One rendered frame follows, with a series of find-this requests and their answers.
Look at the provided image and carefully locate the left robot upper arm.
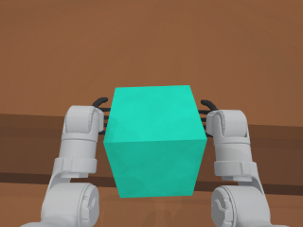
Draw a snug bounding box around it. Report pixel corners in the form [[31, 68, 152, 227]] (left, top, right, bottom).
[[20, 183, 99, 227]]

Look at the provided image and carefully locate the carton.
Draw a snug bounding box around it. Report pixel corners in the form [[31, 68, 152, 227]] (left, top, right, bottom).
[[103, 85, 207, 198]]

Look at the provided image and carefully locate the robot right hand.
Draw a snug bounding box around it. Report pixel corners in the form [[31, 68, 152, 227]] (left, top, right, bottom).
[[198, 99, 218, 138]]

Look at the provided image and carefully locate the robot right forearm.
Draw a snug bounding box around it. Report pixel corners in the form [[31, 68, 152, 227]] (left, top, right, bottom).
[[205, 110, 271, 220]]

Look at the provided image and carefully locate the robot left hand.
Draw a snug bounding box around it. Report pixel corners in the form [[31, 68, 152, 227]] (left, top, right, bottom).
[[92, 97, 111, 135]]

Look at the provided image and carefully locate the right robot upper arm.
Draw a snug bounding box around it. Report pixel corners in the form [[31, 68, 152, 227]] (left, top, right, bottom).
[[211, 185, 290, 227]]

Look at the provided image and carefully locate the robot left forearm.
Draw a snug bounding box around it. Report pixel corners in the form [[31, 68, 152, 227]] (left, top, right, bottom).
[[41, 105, 104, 219]]

